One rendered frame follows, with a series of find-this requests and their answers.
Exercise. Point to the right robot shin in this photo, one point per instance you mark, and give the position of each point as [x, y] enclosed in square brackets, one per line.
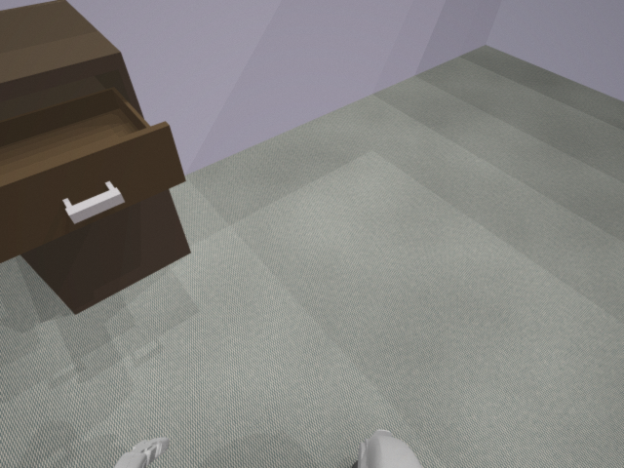
[382, 433]

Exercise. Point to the robot right thigh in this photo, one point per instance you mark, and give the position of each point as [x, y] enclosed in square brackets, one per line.
[386, 452]

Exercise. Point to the robot left hand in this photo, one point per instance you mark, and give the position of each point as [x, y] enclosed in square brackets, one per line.
[143, 453]

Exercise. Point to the cabinet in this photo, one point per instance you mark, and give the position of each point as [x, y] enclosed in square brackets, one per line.
[49, 53]

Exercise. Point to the drawer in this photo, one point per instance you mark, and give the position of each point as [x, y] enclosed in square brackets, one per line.
[70, 150]

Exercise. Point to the handle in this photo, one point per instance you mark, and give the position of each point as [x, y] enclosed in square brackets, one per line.
[94, 205]

